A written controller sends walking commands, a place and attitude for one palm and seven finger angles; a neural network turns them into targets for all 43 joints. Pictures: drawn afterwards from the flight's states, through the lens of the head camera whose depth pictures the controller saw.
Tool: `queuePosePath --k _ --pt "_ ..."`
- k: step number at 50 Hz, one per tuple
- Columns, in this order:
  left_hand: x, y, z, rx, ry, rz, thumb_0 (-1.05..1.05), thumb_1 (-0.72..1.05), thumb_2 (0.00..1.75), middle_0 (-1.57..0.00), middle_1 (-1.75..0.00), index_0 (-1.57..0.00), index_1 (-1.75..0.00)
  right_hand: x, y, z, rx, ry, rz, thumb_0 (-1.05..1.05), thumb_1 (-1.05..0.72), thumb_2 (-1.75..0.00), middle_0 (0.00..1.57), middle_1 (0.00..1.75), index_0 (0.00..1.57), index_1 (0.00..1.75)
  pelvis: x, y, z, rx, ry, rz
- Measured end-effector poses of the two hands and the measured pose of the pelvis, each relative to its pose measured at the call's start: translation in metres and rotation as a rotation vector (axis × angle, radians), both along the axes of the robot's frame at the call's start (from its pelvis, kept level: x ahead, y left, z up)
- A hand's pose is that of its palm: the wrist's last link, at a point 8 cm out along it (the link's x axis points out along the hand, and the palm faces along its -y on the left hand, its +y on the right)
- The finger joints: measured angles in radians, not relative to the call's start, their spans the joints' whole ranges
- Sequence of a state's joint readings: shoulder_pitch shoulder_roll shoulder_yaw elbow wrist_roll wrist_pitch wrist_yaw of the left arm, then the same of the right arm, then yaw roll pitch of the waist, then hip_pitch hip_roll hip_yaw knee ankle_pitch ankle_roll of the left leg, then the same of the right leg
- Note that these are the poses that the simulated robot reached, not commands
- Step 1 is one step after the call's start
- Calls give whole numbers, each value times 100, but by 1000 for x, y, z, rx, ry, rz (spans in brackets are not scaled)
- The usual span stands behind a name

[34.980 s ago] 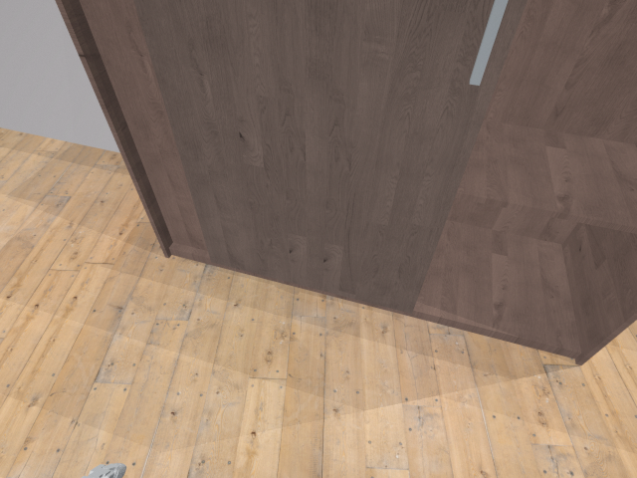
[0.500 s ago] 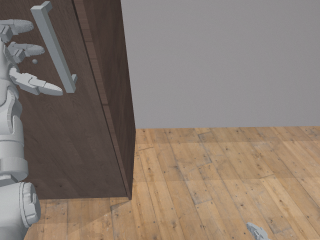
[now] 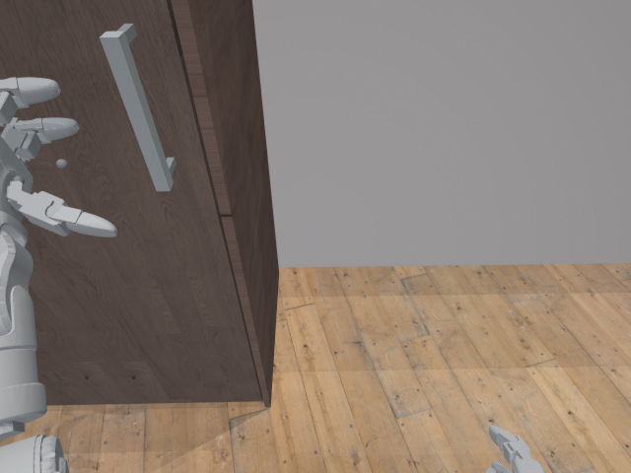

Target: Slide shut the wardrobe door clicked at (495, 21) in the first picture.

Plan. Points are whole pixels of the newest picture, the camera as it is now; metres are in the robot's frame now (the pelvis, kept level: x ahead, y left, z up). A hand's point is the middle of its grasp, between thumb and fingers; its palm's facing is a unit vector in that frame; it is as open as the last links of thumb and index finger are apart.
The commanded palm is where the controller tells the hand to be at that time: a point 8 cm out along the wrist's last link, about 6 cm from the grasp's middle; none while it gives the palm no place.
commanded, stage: slip the hand off the handle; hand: left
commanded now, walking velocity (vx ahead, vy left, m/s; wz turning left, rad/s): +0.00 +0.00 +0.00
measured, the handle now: (147, 114) +0.46 +0.24 +0.25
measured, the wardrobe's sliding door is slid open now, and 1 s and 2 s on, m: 0.00 0.00 0.00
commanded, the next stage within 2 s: draw the hand back to the body in 0.30 s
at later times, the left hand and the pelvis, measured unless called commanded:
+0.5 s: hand (31, 209) +0.28 +0.28 +0.25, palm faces +0.25 -0.96 -0.12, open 14.7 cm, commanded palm +0.23 +0.32 +0.25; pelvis -0.01 +0.00 +0.00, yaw +3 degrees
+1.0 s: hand (24, 286) +0.22 +0.27 +0.21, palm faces +0.25 -0.95 -0.18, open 14.4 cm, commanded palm +0.17 +0.31 +0.22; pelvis -0.02 +0.01 +0.00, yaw +3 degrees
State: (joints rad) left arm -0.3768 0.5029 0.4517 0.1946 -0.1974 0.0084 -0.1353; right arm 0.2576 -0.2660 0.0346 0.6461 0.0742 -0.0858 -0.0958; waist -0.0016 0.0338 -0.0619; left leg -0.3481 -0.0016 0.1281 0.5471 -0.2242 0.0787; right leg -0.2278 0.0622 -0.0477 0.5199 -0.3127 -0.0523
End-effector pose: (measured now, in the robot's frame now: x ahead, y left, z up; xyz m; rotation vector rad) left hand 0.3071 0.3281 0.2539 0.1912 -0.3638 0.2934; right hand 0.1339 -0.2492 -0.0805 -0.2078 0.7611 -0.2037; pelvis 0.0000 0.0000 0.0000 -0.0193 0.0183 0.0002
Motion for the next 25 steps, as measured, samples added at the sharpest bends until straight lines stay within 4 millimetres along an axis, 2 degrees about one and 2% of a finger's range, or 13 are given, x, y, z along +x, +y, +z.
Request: queuePosePath --k 7,12,16,22,25 --pt "-32 -3 3 6 -6 6 -1 -56 20 -26 -115 -25 -115 44 28 17 15 -124 106 1 -90 -90 21 30 20 30 -5 4 0 0 -29 31" --pt "-46 -4 1 4 3 5 -1 -56 20 -26 -115 -25 -115 61 44 27 28 -176 160 1 -90 -90 21 30 20 30 -8 5 1 1 -45 43" --pt "-54 -4 1 3 4 6 -1 -56 20 -26 -115 -25 -115 64 52 30 36 -189 182 1 -90 -90 21 30 20 30 -9 4 2 1 -55 46" --pt "-65 -2 4 9 -7 14 -1 -56 20 -26 -115 -25 -115 55 53 26 37 -168 188 1 -90 -90 21 30 20 30 -11 4 2 0 -68 47" --pt "-61 -1 -4 -39 89 -52 -1 -56 20 -25 -115 -25 -115 48 50 21 39 -143 171 1 -90 -90 21 30 20 30 -12 5 3 -1 -77 53"
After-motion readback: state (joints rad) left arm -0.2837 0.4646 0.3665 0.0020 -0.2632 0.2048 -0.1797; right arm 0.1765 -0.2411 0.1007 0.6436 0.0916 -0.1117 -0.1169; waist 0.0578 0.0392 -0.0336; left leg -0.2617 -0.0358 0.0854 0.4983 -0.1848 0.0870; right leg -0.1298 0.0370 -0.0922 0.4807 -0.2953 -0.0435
